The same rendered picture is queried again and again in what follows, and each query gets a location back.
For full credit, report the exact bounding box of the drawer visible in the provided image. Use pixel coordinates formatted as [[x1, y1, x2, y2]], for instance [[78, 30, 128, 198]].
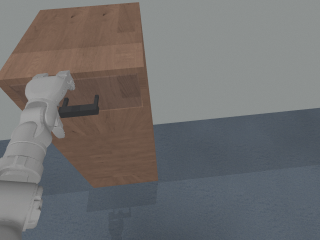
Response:
[[9, 73, 142, 111]]

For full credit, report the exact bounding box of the left robot upper arm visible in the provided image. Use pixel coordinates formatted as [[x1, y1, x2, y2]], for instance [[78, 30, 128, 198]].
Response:
[[0, 180, 44, 240]]

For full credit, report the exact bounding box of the robot left hand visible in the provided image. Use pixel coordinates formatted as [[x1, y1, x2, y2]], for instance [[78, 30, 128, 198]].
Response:
[[25, 70, 75, 139]]

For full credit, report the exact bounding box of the left robot forearm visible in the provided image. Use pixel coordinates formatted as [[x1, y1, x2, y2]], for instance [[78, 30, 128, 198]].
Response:
[[0, 98, 58, 184]]

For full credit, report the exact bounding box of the cabinet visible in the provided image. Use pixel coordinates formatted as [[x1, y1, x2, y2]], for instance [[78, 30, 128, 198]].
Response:
[[0, 2, 158, 188]]

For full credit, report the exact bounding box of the handle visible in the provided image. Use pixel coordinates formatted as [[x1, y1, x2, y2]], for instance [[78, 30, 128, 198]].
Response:
[[58, 94, 99, 118]]

